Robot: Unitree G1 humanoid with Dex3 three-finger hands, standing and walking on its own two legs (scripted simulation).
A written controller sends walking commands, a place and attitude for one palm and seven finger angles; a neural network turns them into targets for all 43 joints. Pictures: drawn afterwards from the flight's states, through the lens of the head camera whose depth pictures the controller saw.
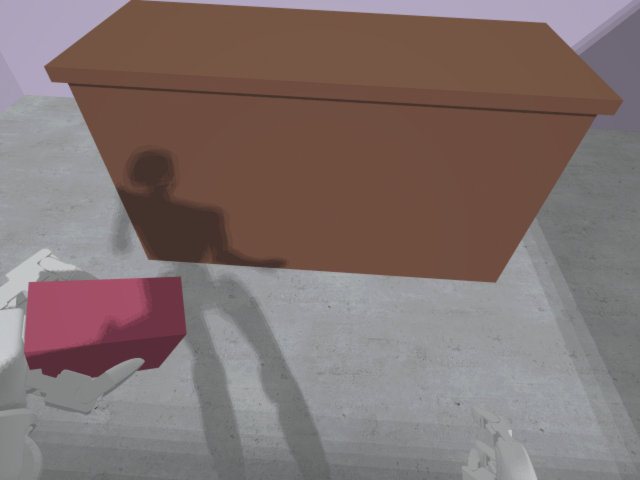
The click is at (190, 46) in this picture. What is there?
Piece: table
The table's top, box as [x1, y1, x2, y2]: [44, 0, 623, 114]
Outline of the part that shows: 44,66 51,81 597,114 614,114 623,100 546,23 131,0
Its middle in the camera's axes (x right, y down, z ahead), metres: +0.04 -0.54 +1.10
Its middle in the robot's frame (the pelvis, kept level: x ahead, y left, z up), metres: +1.19 +0.04 +0.05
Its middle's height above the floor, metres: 0.82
